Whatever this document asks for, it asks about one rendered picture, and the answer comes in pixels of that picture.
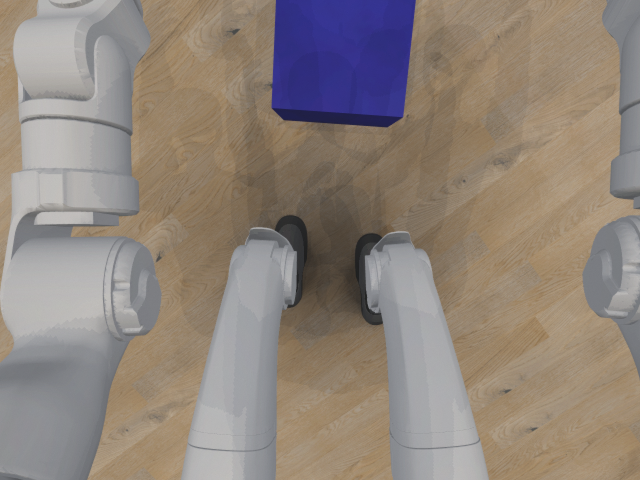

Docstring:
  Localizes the left robot foot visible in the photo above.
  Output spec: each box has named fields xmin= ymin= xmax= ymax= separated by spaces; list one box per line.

xmin=275 ymin=215 xmax=307 ymax=308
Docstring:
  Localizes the left robot upper arm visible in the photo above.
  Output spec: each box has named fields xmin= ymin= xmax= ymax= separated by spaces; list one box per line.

xmin=0 ymin=236 xmax=162 ymax=480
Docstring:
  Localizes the robot left shin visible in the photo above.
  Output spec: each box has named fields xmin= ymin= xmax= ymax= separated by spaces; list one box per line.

xmin=229 ymin=227 xmax=294 ymax=271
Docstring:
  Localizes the right robot upper arm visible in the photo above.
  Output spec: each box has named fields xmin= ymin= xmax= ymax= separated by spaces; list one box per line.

xmin=582 ymin=215 xmax=640 ymax=379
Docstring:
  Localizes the robot left forearm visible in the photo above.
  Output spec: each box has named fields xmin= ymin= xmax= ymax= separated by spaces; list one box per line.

xmin=0 ymin=0 xmax=151 ymax=333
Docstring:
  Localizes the carton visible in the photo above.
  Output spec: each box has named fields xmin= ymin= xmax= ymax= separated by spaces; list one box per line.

xmin=271 ymin=0 xmax=416 ymax=127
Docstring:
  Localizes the robot right forearm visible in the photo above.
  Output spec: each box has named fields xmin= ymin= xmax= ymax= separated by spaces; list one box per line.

xmin=602 ymin=0 xmax=640 ymax=209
